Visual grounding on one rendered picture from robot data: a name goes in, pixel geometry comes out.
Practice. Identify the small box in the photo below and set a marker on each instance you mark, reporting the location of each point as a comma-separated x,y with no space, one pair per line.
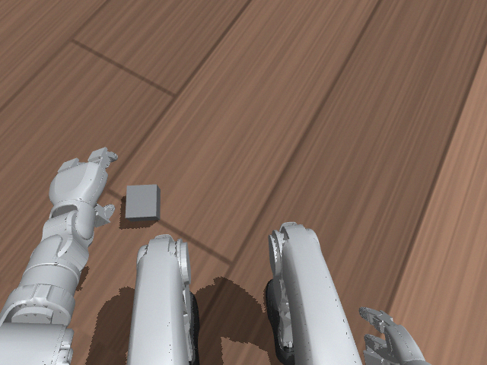
143,203

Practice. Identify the left robot arm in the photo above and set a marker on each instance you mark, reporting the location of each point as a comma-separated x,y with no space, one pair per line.
35,317

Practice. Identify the right robot hand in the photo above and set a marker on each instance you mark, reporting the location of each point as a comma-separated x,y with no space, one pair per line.
398,347

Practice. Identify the right robot foot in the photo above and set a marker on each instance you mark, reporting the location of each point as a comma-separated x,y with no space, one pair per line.
285,355

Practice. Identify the left robot hand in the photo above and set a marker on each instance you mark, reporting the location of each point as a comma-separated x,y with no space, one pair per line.
84,182

